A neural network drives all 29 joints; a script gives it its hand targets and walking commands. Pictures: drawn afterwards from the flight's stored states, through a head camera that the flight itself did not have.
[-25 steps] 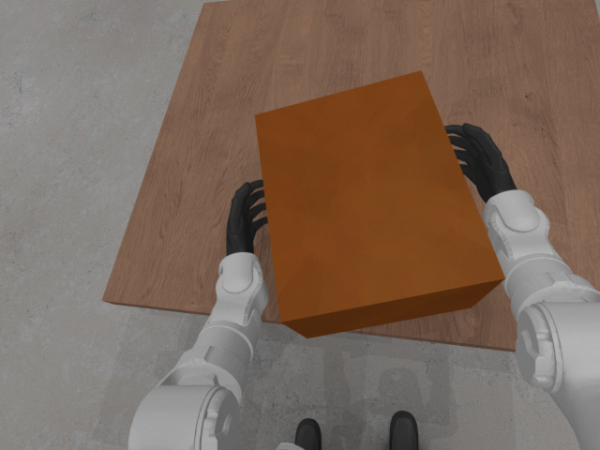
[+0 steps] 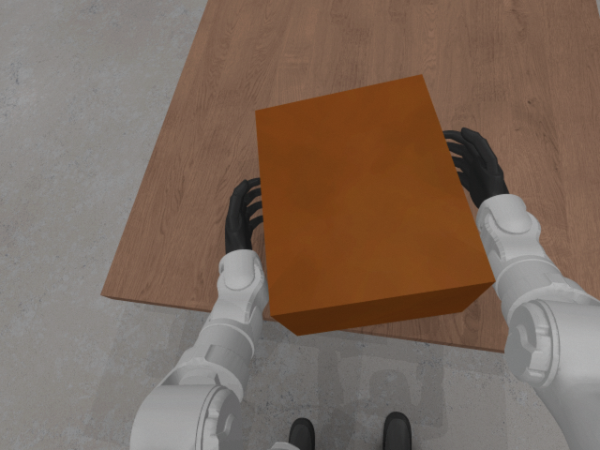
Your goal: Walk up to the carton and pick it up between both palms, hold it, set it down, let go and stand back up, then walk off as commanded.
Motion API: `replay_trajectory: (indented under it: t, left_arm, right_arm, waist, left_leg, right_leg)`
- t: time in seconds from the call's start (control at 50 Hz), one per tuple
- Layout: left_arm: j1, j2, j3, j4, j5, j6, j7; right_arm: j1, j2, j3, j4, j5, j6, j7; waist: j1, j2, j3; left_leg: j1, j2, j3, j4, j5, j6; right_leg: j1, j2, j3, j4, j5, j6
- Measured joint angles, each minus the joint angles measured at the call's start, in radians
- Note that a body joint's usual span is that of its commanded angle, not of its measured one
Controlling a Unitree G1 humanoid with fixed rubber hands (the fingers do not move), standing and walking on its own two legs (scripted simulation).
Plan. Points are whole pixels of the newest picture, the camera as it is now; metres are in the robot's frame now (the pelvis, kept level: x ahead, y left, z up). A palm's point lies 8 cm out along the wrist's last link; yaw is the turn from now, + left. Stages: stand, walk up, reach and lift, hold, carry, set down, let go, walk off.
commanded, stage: reach and lift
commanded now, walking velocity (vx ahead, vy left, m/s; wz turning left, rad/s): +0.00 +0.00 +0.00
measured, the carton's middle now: (357, 210) +0.45 +0.02 -0.04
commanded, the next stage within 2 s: none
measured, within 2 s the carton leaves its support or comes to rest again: leaves its support in 1.34 s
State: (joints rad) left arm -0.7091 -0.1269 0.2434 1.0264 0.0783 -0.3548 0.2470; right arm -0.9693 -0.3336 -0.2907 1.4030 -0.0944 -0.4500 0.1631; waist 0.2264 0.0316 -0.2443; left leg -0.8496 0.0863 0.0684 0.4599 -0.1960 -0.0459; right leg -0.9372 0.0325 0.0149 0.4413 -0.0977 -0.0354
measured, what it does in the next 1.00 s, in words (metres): stands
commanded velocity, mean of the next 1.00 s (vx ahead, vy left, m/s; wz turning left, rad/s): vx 0.00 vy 0.00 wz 0.00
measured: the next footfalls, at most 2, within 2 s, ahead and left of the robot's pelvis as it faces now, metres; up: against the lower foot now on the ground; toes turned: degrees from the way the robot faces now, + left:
none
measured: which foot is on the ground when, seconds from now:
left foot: down 0.00-1.00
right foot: down 0.00-1.00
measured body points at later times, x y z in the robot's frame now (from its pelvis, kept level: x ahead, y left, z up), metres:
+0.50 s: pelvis +0.00 +0.00 +0.00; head +0.17 -0.04 +0.41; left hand +0.39 +0.18 -0.03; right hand +0.50 -0.14 -0.03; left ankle -0.03 +0.16 -0.72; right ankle +0.03 -0.09 -0.72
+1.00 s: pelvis +0.00 +0.00 +0.00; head +0.17 -0.04 +0.41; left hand +0.39 +0.18 -0.03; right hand +0.50 -0.14 -0.03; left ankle -0.03 +0.16 -0.72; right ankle +0.03 -0.09 -0.72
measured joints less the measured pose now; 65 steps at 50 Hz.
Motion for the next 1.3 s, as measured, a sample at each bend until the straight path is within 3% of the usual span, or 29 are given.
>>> replay_trajectory:
  t: [0.26, 0.76, 1.3]
  left_arm:
    - [0.0, -0.007, 0.02, 0.0, 0.014, 0.0, 0.0]
    - [0.0, -0.008, 0.021, 0.0, 0.018, 0.0, 0.0]
    - [0.03, -0.009, 0.022, 0.0, 0.008, 0.014, -0.002]
  right_arm:
    - [0.0, 0.006, -0.037, 0.0, -0.062, -0.016, -0.013]
    - [0.0, 0.006, -0.035, 0.021, -0.066, -0.045, -0.028]
    - [0.0, 0.007, 0.093, 0.059, -0.066, -0.045, -0.11]
  waist:
    - [0.0, 0.005, 0.0]
    - [0.0, 0.001, 0.0]
    - [0.0, -0.025, -0.026]
  left_leg:
    - [0.0, 0.0, 0.0, 0.0, 0.0, 0.0]
    - [0.0, 0.001, 0.0, 0.0, -0.001, 0.0]
    - [0.001, 0.002, 0.0, 0.0, 0.003, 0.0]
  right_leg:
    - [0.0, 0.0, -0.001, 0.0, 0.0, 0.0]
    - [0.0, 0.0, -0.001, 0.0, -0.001, 0.001]
    - [0.001, 0.001, -0.002, 0.0, 0.007, 0.004]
